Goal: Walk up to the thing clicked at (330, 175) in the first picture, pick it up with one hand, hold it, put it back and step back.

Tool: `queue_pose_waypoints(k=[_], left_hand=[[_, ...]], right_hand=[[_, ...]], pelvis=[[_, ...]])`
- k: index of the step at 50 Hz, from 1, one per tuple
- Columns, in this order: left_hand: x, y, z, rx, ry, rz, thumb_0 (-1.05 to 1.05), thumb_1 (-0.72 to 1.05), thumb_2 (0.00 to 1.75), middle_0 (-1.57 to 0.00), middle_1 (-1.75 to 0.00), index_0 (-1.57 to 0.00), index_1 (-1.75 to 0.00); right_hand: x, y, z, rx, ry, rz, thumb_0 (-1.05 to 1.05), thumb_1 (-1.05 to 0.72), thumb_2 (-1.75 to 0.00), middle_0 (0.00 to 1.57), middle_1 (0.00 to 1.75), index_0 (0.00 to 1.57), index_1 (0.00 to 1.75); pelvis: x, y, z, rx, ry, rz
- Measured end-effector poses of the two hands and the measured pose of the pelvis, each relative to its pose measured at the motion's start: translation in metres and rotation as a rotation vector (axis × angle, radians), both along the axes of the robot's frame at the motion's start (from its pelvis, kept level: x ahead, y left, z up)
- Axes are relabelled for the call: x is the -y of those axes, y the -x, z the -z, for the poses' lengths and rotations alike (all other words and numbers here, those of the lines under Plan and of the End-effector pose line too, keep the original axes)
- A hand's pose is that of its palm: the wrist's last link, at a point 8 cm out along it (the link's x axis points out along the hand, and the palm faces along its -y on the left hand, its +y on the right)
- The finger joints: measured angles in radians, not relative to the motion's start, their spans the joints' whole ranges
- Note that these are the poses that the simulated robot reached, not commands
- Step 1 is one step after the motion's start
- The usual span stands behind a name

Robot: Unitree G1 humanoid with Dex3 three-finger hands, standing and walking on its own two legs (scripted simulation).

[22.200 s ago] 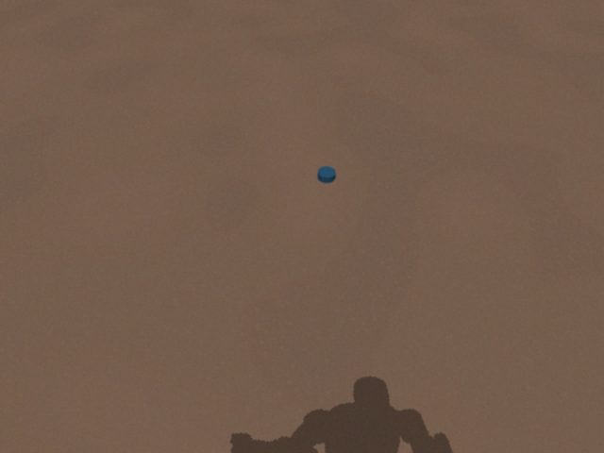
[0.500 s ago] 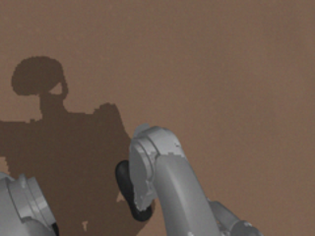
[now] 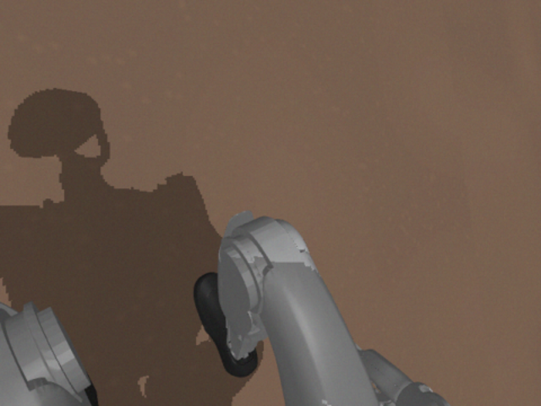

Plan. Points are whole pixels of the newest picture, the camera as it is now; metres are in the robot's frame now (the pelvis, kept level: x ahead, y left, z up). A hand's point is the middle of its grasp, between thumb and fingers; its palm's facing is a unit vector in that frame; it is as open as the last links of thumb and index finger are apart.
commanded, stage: rest palm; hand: left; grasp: from above
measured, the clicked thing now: out of the picture +0.45 +0.39 -0.28
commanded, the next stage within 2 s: close in 0.10 s
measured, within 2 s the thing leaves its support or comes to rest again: leaves its support in 1.96 s
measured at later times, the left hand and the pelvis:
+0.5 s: hand out of the picture +0.43 +0.38 -0.25, palm faces -0.43 -0.18 -0.89, open 13.4 cm; pelvis +0.00 +0.00 +0.00, yaw +0 degrees
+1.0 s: hand out of the picture +0.43 +0.38 -0.25, palm faces -0.44 -0.18 -0.88, open 12.2 cm; pelvis +0.00 +0.00 +0.00, yaw +0 degrees
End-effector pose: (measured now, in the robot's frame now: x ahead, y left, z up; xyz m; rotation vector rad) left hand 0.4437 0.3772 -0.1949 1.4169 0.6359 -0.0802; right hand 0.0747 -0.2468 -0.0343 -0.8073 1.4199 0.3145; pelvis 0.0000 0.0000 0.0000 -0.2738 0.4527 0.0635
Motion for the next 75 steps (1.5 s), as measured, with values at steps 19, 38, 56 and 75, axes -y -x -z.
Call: queue_pose_waypoints(k=[19, 38, 56, 75], left_hand=[[-0.0044, 0.0034, -0.0010, -0.008, 0.002, 0.008, 0.00, -0.41, 0.91, -0.09, -1.05, -0.12, -1.03], [-0.0009, 0.0042, 0.0038, -0.006, 0.005, 0.006, 0.00, -0.29, 0.81, -0.15, -1.02, -0.20, -0.97], [-0.0005, 0.0027, 0.0021, -0.020, 0.007, 0.014, 0.00, -0.13, 0.72, -0.28, -0.93, -0.32, -0.89], [-0.0014, 0.0014, 0.0007, -0.008, 0.000, 0.007, -0.01, -0.04, 0.62, -0.34, -0.83, -0.49, -0.82]], right_hand=[[-0.0015, -0.0055, 0.0014, 0.005, -0.006, -0.010, 0.00, -0.90, -0.89, 0.21, 0.30, 0.20, 0.29], [-0.0029, 0.0001, 0.0004, -0.003, -0.001, -0.014, 0.00, -0.89, -0.89, 0.21, 0.30, 0.20, 0.29], [-0.0010, -0.0002, 0.0029, -0.013, -0.013, -0.012, 0.00, -0.89, -0.89, 0.21, 0.30, 0.20, 0.29], [0.0026, -0.0031, 0.0014, 0.001, -0.003, -0.010, 0.00, -0.89, -0.89, 0.21, 0.30, 0.20, 0.29]], pelvis=[[-0.0003, -0.0001, 0.0001, 0.003, 0.001, -0.002], [-0.0002, 0.0015, 0.0005, 0.009, 0.003, 0.000], [0.0011, 0.0005, -0.0001, 0.006, -0.002, 0.000], [0.0006, 0.0008, 0.0005, 0.007, -0.002, 0.000]])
